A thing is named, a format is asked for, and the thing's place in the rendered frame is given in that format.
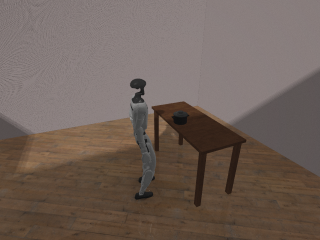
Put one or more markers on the robot left forearm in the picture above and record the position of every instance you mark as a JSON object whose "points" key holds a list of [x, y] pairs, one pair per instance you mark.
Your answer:
{"points": [[131, 119]]}

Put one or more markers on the humanoid robot head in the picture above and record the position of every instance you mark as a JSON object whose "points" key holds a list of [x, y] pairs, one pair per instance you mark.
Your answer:
{"points": [[138, 84]]}

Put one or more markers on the table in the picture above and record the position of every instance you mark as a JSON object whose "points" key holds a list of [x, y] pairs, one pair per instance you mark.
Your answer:
{"points": [[203, 133]]}

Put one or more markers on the humanoid robot torso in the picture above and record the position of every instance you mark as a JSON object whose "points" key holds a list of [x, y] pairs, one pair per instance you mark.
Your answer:
{"points": [[134, 117]]}

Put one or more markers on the robot left upper arm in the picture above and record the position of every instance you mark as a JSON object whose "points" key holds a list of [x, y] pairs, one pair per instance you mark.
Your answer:
{"points": [[130, 111]]}

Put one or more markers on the lid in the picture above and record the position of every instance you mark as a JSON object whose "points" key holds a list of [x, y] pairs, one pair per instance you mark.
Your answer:
{"points": [[180, 115]]}

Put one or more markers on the pot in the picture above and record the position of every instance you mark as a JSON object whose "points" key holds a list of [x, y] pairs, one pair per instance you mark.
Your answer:
{"points": [[180, 120]]}

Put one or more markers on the right robot hand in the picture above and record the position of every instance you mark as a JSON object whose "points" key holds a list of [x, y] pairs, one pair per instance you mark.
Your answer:
{"points": [[146, 158]]}

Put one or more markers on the robot right forearm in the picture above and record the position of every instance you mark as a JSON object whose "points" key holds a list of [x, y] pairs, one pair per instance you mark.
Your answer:
{"points": [[141, 141]]}

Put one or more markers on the robot right upper arm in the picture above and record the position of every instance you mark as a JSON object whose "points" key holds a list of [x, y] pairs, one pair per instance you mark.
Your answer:
{"points": [[141, 112]]}

